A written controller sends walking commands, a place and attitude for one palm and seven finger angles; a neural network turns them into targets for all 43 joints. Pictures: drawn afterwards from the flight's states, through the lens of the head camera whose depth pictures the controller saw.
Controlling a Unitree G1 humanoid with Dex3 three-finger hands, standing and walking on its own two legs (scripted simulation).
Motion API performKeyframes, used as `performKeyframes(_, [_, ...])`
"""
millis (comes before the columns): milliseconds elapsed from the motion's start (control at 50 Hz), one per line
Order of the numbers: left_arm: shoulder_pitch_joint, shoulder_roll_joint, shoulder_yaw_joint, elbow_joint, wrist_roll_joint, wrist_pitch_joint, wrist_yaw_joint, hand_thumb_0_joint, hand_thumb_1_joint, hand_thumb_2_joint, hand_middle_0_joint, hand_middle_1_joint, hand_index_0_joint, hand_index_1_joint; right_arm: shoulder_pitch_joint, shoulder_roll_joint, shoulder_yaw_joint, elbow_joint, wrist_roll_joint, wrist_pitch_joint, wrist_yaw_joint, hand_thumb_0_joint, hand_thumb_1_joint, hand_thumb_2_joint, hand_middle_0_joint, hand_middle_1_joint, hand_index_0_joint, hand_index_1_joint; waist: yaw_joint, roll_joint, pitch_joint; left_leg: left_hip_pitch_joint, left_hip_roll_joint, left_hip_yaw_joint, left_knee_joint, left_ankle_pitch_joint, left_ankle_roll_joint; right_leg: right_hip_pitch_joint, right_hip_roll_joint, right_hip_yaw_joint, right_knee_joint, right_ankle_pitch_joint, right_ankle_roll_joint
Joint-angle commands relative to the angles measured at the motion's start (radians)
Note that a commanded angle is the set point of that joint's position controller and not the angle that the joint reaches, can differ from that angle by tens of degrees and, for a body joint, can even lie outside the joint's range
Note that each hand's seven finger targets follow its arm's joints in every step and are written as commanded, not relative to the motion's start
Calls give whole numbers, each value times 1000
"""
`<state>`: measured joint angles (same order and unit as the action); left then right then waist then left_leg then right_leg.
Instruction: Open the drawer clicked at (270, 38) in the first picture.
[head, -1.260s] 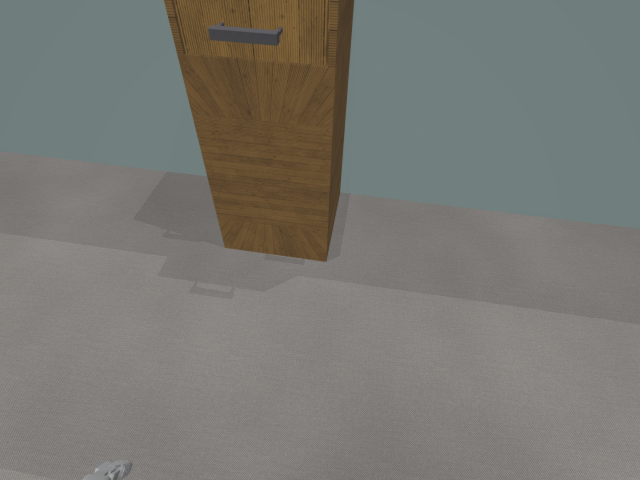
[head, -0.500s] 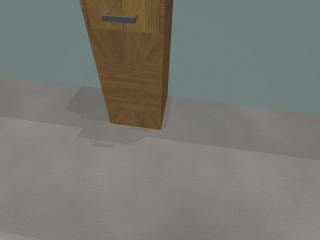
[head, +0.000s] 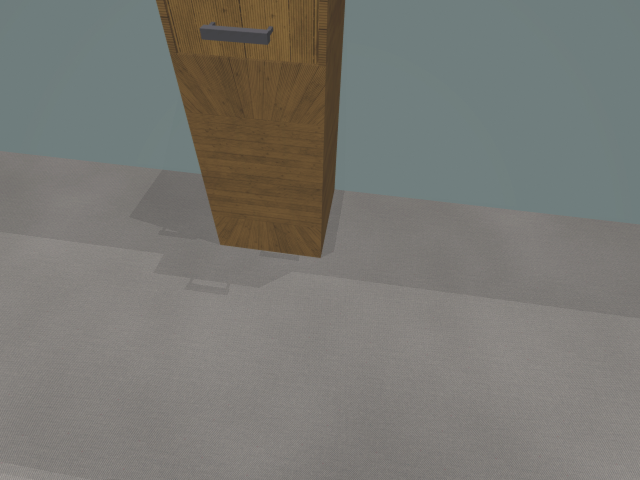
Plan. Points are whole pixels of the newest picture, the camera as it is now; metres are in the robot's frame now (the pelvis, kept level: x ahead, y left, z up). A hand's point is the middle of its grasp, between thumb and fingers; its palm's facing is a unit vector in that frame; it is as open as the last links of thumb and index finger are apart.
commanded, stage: look at it before walking up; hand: left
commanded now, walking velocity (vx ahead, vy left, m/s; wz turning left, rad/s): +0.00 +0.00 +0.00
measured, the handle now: (238, 31) +1.08 +0.27 +0.11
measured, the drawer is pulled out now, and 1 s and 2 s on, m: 0.00 0.00 0.00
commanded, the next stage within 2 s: walk to a spot facing it in 0.18 s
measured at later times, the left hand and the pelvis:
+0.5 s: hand out of the picture +0.08 +0.24 -0.16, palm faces +0.03 -0.95 -0.32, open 7.4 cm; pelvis +0.00 +0.00 -0.01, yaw +4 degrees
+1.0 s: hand out of the picture +0.03 +0.28 -0.17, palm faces +0.31 -0.93 -0.20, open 7.4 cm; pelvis +0.03 +0.06 +0.00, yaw +19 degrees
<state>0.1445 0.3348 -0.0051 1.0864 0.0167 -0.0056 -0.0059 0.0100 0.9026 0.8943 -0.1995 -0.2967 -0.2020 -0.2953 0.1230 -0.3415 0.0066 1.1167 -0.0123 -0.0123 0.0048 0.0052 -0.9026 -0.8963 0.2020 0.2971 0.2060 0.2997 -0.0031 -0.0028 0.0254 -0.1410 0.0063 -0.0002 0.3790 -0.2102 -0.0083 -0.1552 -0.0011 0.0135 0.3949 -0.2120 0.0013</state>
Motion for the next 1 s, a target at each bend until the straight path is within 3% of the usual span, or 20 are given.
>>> performKeyframes(0, [-40,210,39,-65,-5,-23,18,0,900,900,-200,-300,-200,-300,-47,-200,-45,-69,3,-21,-16,0,-900,-900,200,300,200,300,2,2,-50,13,110,-93,-62,120,35,-7,-117,110,-71,122,-33])
performKeyframes(280, [-44,218,41,-66,-6,-24,19,0,900,900,-200,-300,-200,-300,-55,-208,-41,-71,4,-20,-17,0,-900,-900,200,300,200,300,4,9,-59,22,112,-94,-59,175,34,21,-120,95,-61,182,-31])
performKeyframes(380, [30,117,35,-77,-8,14,35,0,900,900,-200,-300,-200,-300,2,-86,-25,-89,2,14,-11,0,-900,-900,200,300,200,300,15,-6,-54,-87,93,-91,39,233,19,36,-149,55,27,214,-7])
performKeyframes(420, [55,137,48,-95,-5,20,39,0,900,900,-200,-300,-200,-300,5,-84,-34,-116,1,26,-9,0,-900,-900,200,300,200,300,24,-52,-59,-147,64,-75,126,209,14,49,-197,77,25,229,-30])
performKeyframes(440, [67,156,57,-107,-3,22,40,0,900,900,-200,-300,-200,-300,7,-80,-41,-130,2,32,-8,0,-900,-900,200,300,200,300,29,-97,-65,-174,38,-52,204,154,7,49,-250,111,6,236,-62])
performKeyframes(480, [81,176,72,-136,4,21,46,0,900,900,-200,-300,-200,-300,5,-63,-55,-161,2,45,-10,0,-900,-900,200,300,200,300,41,-213,-42,-269,-3,-10,429,-248,-8,53,-372,182,-44,342,-170])
performKeyframes(500, [77,172,77,-147,10,18,50,0,900,900,-200,-300,-200,-300,4,-64,-61,-166,3,48,-9,0,-900,-900,200,300,200,300,43,-208,-38,-288,8,-16,534,-313,-11,48,-390,172,-42,414,-201])
performKeyframes(520, [59,163,77,-162,13,18,55,0,900,900,-200,-300,-200,-300,13,-59,-67,-175,5,49,-7,0,-900,-900,200,300,200,300,31,-192,-29,-289,21,-19,583,-336,-12,25,-398,142,-29,450,-209])
performKeyframes(540, [25,158,78,-178,16,16,54,0,900,900,-200,-300,-200,-300,31,-39,-68,-177,10,47,-2,0,-900,-900,200,300,200,300,9,-176,-22,-268,42,-17,547,-338,-17,12,-383,92,3,495,-200])
performKeyframes(580, [-6,156,84,-199,15,15,49,0,900,900,-200,-300,-200,-300,90,-13,-68,-176,14,42,8,0,-900,-900,200,300,200,300,-24,-150,-46,-197,46,26,355,-223,-25,7,-350,1,91,486,-142])
performKeyframes(600, [11,148,86,-198,8,17,45,0,900,900,-200,-300,-200,-300,120,-8,-66,-170,8,41,10,0,-900,-900,200,300,200,300,-28,-142,-67,-116,27,66,269,-114,-25,-30,-327,-36,118,367,-100])
performKeyframes(620, [11,131,88,-198,3,21,41,0,900,900,-200,-300,-200,-300,170,-20,-69,-161,2,36,13,0,-900,-900,200,300,200,300,-54,-71,-80,8,33,53,147,-9,-15,-119,-294,-80,199,172,-49])
performKeyframes(640, [32,77,79,-213,-2,30,32,0,900,900,-200,-300,-200,-300,226,-86,-84,-154,-8,30,11,0,-900,-900,200,300,200,300,-75,158,-72,62,129,-162,9,-79,38,-280,-178,-138,402,-154,10])
performKeyframes(660, [-3,11,66,-259,-1,37,23,0,900,900,-200,-300,-200,-300,274,-178,-107,-159,-16,22,8,0,-900,-900,200,300,200,300,-92,405,-27,42,350,-537,-168,-154,149,-482,-42,-150,637,-486,66])
performKeyframes(680, [-37,32,70,-272,9,35,17,0,900,900,-200,-300,-200,-300,275,-188,-109,-155,-14,24,4,0,-900,-900,200,300,200,300,-91,269,-10,-6,399,-584,-203,-324,216,-505,-77,-30,727,-422,39])
performKeyframes(700, [-52,33,76,-257,11,35,12,0,900,900,-200,-300,-200,-300,243,-138,-100,-166,-11,21,-1,0,-900,-900,200,300,200,300,-71,198,8,-70,334,-542,-241,-509,188,-500,-101,1,758,-305,28])
performKeyframes(720, [-51,32,82,-248,15,25,3,0,900,900,-200,-300,-200,-300,205,-109,-95,-182,-11,12,-7,0,-900,-900,200,300,200,300,-49,163,29,-94,296,-542,-231,-524,169,-520,-101,4,790,-244,32])
performKeyframes(760, [2,21,86,-212,15,11,-7,0,900,900,-200,-300,-200,-300,184,-65,-82,-187,-10,-11,-14,0,-900,-900,200,300,200,300,-24,101,33,-99,241,-445,-215,-402,155,-497,-107,12,788,-133,42])
performKeyframes(820, [51,-6,83,-191,14,2,-15,0,900,900,-200,-300,-200,-300,220,-44,-86,-172,-2,-31,-17,0,-900,-900,200,300,200,300,-17,84,-15,-15,182,-340,-191,-234,163,-488,-94,-14,726,-65,60])
performKeyframes(980, [-39,-31,84,-228,14,-13,-13,0,900,900,-200,-300,-200,-300,333,-11,-95,-132,-3,-43,-20,0,-900,-900,200,300,200,300,-56,108,47,62,197,-408,-211,-168,222,-563,-101,-17,562,-47,86])
